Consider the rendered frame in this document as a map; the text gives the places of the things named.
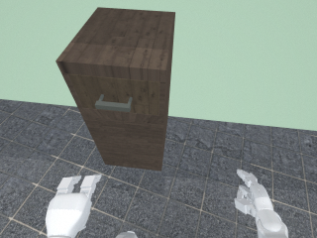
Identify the cabinet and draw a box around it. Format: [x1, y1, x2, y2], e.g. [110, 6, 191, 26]
[55, 7, 175, 172]

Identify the right robot forearm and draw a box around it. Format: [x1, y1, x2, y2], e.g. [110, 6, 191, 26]
[255, 209, 288, 238]

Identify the robot right hand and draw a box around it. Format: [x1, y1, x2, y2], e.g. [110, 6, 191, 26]
[234, 169, 274, 217]

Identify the robot left hand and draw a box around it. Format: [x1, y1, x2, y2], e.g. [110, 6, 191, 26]
[46, 174, 102, 238]

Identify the handle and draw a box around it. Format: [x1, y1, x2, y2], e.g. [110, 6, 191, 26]
[95, 94, 133, 112]

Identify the drawer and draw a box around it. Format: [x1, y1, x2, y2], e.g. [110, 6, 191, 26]
[68, 73, 160, 115]

